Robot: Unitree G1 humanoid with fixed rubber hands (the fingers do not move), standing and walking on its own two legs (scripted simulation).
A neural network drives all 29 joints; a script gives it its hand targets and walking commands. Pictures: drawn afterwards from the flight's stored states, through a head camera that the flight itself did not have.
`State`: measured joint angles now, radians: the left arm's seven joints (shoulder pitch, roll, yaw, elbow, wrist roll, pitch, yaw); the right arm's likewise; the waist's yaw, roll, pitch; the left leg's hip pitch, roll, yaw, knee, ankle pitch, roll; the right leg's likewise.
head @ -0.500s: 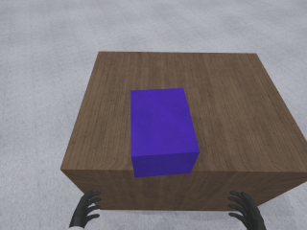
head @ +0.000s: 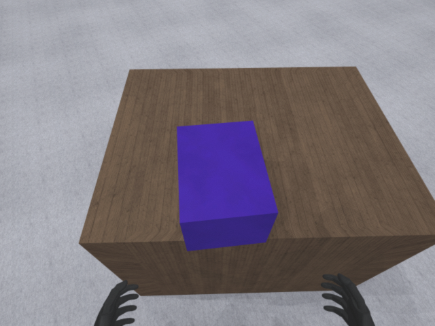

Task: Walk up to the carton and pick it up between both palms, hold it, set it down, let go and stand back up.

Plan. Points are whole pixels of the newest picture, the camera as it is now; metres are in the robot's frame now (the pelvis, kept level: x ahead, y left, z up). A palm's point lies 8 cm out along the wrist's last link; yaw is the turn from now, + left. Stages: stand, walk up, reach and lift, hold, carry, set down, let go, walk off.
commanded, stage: let go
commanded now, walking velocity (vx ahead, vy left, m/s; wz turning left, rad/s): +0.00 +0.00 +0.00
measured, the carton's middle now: (221, 184) +0.43 +0.03 -0.06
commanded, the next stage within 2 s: stand in 0.18 s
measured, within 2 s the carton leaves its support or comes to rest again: neither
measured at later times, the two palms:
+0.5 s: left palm out of the picture +0.08 +0.27 -0.12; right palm out of the picture +0.13 -0.24 -0.09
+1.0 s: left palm out of the picture +0.04 +0.28 -0.12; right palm out of the picture +0.08 -0.24 -0.11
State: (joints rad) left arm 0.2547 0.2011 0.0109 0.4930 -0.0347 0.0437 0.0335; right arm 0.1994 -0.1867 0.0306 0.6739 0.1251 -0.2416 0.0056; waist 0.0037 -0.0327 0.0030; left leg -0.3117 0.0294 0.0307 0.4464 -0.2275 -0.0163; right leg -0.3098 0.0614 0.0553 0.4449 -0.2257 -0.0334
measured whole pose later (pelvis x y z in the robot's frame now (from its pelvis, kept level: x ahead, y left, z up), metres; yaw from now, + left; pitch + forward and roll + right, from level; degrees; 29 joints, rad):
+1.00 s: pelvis -0.02 +0.00 +0.00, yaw +0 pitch +4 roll +0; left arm 0.25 0.30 0.01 0.96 0.04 -0.04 0.01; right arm 0.23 -0.24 0.03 0.82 0.07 -0.04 -0.02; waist 0.00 0.01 -0.07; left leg -0.31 0.03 0.03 0.45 -0.21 -0.01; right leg -0.31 0.06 0.06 0.44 -0.20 -0.03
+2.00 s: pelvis -0.04 +0.00 +0.00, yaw +0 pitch +2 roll +0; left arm 0.25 0.30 0.01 1.04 0.02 -0.05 0.00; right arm 0.26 -0.25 0.03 0.89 0.07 -0.04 -0.01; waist 0.00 0.02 -0.08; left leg -0.31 0.03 0.03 0.45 -0.17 -0.01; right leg -0.31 0.06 0.06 0.44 -0.17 -0.03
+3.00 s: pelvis -0.04 +0.00 +0.00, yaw +0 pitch +2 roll +0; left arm 0.25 0.30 0.01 1.08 0.02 -0.05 0.00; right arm 0.26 -0.26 0.03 0.92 0.07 -0.04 -0.01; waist 0.00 0.02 -0.08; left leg -0.31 0.03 0.03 0.45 -0.17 -0.01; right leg -0.31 0.06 0.06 0.44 -0.17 -0.03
